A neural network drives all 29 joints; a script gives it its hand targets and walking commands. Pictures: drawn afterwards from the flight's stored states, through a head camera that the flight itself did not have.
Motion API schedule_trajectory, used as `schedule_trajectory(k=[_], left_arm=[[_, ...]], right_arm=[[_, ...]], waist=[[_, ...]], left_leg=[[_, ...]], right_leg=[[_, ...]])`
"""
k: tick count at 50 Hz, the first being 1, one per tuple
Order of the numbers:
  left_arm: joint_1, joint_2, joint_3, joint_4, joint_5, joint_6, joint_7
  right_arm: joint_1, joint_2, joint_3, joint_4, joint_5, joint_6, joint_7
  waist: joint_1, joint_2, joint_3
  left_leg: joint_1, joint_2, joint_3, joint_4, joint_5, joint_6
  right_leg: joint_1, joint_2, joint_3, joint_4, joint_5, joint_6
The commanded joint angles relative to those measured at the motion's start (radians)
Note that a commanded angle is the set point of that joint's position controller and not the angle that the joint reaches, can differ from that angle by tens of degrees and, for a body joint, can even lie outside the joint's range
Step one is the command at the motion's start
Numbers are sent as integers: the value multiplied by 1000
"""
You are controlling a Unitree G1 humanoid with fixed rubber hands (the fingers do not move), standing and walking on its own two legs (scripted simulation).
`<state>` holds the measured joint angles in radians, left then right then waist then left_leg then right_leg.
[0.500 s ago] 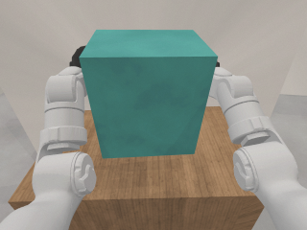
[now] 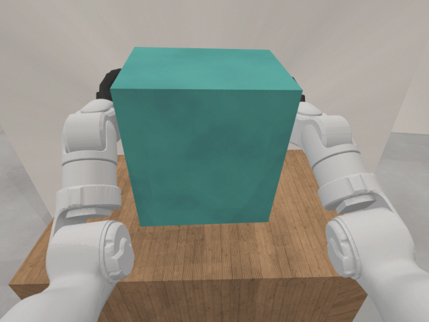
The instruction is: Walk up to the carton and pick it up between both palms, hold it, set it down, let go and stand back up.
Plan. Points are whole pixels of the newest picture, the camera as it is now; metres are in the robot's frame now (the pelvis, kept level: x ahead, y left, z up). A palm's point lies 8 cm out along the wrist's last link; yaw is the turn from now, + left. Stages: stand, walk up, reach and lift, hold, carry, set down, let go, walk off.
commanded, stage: hold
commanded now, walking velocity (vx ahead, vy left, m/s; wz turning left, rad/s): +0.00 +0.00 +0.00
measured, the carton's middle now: (204, 138) +0.35 +0.01 +0.26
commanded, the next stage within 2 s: none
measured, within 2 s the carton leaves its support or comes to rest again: neither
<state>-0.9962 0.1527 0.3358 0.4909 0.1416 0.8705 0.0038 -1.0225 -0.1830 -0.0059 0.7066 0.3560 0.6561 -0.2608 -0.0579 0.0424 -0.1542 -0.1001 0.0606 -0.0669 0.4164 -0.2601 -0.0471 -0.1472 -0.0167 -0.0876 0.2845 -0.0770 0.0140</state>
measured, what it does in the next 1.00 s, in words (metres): stands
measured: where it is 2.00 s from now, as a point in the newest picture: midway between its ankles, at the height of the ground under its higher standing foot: outside the picture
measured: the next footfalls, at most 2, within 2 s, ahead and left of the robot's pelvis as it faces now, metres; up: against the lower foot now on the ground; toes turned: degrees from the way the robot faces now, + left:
none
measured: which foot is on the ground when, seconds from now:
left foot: down 0.00-1.00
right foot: down 0.00-1.00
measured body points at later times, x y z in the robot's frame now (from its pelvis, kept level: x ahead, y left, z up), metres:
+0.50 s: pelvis +0.00 +0.01 +0.00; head -0.09 +0.01 +0.44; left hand +0.39 +0.17 +0.31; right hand +0.39 -0.15 +0.29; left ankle -0.02 +0.15 -0.74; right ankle +0.05 -0.13 -0.74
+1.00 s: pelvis +0.00 +0.00 +0.00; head -0.09 +0.00 +0.44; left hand +0.39 +0.16 +0.31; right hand +0.38 -0.16 +0.28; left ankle -0.02 +0.15 -0.74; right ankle +0.05 -0.13 -0.75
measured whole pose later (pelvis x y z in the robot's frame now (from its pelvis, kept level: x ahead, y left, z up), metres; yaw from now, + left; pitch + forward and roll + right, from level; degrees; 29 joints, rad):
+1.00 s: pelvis +0.00 +0.00 +0.00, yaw +0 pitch -4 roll -2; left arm -1.00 0.15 0.33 0.49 0.14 0.88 0.02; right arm -1.03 -0.19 0.00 0.73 0.37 0.66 -0.25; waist -0.06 0.04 -0.16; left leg -0.10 0.06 -0.07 0.42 -0.26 -0.05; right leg -0.15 -0.02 -0.09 0.29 -0.07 0.01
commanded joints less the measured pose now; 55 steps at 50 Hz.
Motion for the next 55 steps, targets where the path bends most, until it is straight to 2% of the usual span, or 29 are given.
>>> schedule_trajectory(k=[1,2,3,8,9,10,11,13,14,16,17,19,21,22,23,27,30,31,34,35,36,37,38,40,44,48,49,50,55], left_arm=[[-846,-637,-351,-200,-153,-99,-134],[-819,-674,-388,-221,-168,-90,-140],[-880,-646,-383,-286,-178,-103,-137],[-841,-630,-355,-196,-163,-98,-131],[-870,-657,-387,-213,-176,-101,-125],[-833,-627,-357,-217,-164,-100,-128],[-820,-642,-356,-187,-155,-86,-129],[-822,-640,-374,-269,-166,-86,-136],[-789,-632,-359,-204,-148,-71,-139],[-823,-648,-368,-193,-146,-75,-144],[-827,-620,-345,-167,-141,-75,-137],[-846,-678,-398,-287,-179,-91,-130],[-866,-657,-375,-231,-154,-86,-126],[-845,-671,-395,-286,-170,-83,-126],[-846,-651,-370,-215,-152,-73,-125],[-864,-669,-395,-271,-172,-89,-118],[-816,-633,-339,-133,-145,-76,-127],[-862,-641,-357,-234,-150,-93,-125],[-858,-660,-386,-255,-181,-90,-120],[-902,-651,-375,-229,-177,-91,-116],[-847,-625,-324,-130,-142,-81,-122],[-866,-641,-343,-207,-157,-95,-122],[-867,-659,-385,-204,-178,-98,-123],[-857,-669,-384,-233,-176,-101,-119],[-819,-636,-333,-125,-155,-97,-128],[-868,-659,-387,-222,-179,-103,-129],[-878,-653,-386,-205,-181,-101,-130],[-879,-652,-382,-166,-179,-101,-132],[-804,-632,-335,-108,-162,-95,-129]], right_arm=[[-1002,703,241,-335,176,-26,129],[-988,704,239,-364,177,-30,126],[-1023,726,236,-387,183,-36,128],[-984,710,236,-334,170,-22,137],[-1010,713,230,-344,169,-29,139],[-986,716,230,-334,174,-22,139],[-979,694,228,-313,167,-22,133],[-977,715,262,-365,198,-26,131],[-973,661,235,-331,191,-20,129],[-985,680,232,-327,177,-22,135],[-1021,705,251,-320,184,-23,142],[-1017,731,254,-410,202,-40,141],[-988,708,227,-297,188,-16,145],[-976,691,244,-333,203,-29,146],[-975,667,223,-284,192,-19,147],[-995,693,237,-311,196,-33,148],[-1024,696,241,-294,181,-18,136],[-1013,724,238,-302,191,-23,144],[-992,709,247,-328,196,-28,143],[-1013,717,227,-296,195,-23,147],[-1011,689,206,-260,168,-18,148],[-1014,719,232,-281,177,-24,151],[-1022,733,253,-330,193,-34,149],[-1062,752,270,-419,194,-46,140],[-1007,720,253,-332,191,-24,135],[-1042,735,250,-384,189,-31,132],[-1003,716,220,-310,178,-23,132],[-1052,742,247,-348,184,-31,135],[-1002,732,253,-320,182,-17,132]], waist=[[-5,29,-376],[-33,31,-407],[-13,23,-461],[-5,-1,-393],[-27,18,-409],[-3,-9,-410],[-24,20,-393],[-10,7,-446],[-35,35,-370],[-27,28,-332],[11,17,-357],[-11,29,-451],[-20,48,-381],[-24,73,-433],[-28,66,-353],[-15,43,-423],[-12,-16,-308],[14,18,-407],[-15,21,-427],[-31,16,-379],[-7,-13,-301],[12,6,-384],[-7,33,-425],[0,6,-497],[-10,-32,-349],[-18,1,-418],[-42,27,-398],[-13,3,-391],[-8,-25,-346]], left_leg=[[-220,-119,45,-109,235,-1],[-204,-124,45,-99,292,-5],[-190,-126,36,-95,286,-4],[-239,-114,39,-109,242,4],[-235,-124,33,-109,241,8],[-201,-118,39,-106,274,6],[-190,-119,46,-97,305,-6],[-159,-120,49,-90,337,-14],[-172,-128,46,-93,334,-16],[-208,-117,52,-116,274,-9],[-213,-117,43,-111,265,2],[-173,-123,38,-87,337,-17],[-175,-121,41,-93,307,-19],[-148,-118,50,-94,336,-23],[-185,-117,42,-101,293,-18],[-166,-116,37,-90,343,-22],[-214,-123,35,-102,254,5],[-183,-111,41,-104,273,-6],[-165,-113,39,-91,316,-15],[-202,-123,37,-100,251,-7],[-257,-119,40,-118,169,14],[-226,-110,47,-127,207,12],[-241,-120,44,-116,228,6],[-178,-123,35,-88,290,6],[-236,-125,38,-105,218,17],[-218,-123,34,-104,239,10],[-230,-124,41,-112,220,-1],[-227,-124,38,-111,197,11],[-240,-123,49,-112,200,14]], right_leg=[[429,102,82,44,121,10],[476,103,79,44,160,8],[459,112,77,48,165,13],[445,102,72,52,142,15],[441,105,71,48,129,9],[452,110,76,45,154,11],[451,109,74,46,185,13],[473,115,74,50,196,14],[454,115,79,33,192,12],[444,103,72,34,142,8],[426,121,73,39,129,4],[455,118,68,57,206,5],[409,113,62,43,151,6],[434,120,73,53,188,-3],[399,123,64,37,139,0],[441,122,74,47,191,0],[403,118,73,23,129,4],[437,104,79,39,156,3],[448,115,69,49,192,6],[408,110,70,38,135,10],[383,110,75,25,63,10],[436,105,82,42,101,5],[474,106,79,53,140,7],[456,110,72,50,185,13],[435,105,78,39,127,19],[450,108,81,49,141,14],[438,100,79,43,127,15],[431,99,82,38,117,14],[442,99,79,42,117,20]])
